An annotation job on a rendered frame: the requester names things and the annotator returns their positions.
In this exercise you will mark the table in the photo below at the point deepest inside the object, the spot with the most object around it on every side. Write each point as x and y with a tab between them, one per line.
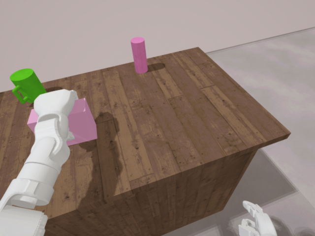
172	145

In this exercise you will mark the left robot hand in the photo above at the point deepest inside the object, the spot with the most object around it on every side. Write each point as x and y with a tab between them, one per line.
60	100

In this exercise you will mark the sponge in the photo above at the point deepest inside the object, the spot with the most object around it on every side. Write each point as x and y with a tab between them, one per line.
80	122

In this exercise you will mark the left robot upper arm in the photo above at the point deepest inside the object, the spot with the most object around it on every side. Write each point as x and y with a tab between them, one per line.
17	221

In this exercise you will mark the left robot forearm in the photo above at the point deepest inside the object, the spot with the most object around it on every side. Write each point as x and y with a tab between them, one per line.
34	184

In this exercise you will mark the right robot hand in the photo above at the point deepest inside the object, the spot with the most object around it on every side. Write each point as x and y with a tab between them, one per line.
262	224

